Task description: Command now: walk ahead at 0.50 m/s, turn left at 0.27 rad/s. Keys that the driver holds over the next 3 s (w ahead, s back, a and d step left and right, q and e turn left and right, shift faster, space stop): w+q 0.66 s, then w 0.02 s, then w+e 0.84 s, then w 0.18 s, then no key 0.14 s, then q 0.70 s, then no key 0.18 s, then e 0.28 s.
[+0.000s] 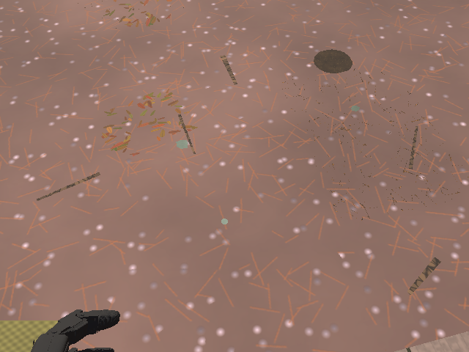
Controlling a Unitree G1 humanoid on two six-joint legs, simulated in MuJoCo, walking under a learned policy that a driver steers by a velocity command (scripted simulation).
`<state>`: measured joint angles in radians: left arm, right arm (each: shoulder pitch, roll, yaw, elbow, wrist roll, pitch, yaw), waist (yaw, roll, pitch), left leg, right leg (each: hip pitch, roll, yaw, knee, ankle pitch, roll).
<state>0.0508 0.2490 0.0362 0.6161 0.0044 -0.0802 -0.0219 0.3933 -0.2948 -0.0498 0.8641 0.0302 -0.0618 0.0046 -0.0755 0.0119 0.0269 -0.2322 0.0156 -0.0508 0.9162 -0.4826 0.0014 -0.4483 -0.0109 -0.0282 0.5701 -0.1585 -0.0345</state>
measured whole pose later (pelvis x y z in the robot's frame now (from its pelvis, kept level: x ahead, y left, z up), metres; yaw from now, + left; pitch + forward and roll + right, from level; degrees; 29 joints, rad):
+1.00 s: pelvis +0.55 +0.12 -0.01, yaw +21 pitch +2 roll +1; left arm 0.09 0.27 0.04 0.70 -0.01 -0.09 -0.05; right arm 0.34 -0.31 -0.07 0.79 0.00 -0.04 -0.01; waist -0.05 -0.01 0.01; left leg 0.03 -0.05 -0.02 0.45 -0.48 0.04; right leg -0.51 0.01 -0.02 0.53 -0.05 -0.09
